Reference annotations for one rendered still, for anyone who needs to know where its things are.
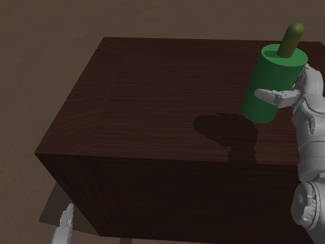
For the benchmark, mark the right robot arm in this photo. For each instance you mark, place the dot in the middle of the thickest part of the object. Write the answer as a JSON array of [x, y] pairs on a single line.
[[308, 206]]

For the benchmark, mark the bottle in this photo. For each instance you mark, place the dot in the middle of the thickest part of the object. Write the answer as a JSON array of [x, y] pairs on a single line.
[[277, 68]]

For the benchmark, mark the right robot hand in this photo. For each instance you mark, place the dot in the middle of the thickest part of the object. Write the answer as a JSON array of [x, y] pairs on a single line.
[[309, 81]]

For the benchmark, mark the left robot hand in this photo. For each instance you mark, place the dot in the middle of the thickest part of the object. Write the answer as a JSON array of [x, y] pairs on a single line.
[[63, 233]]

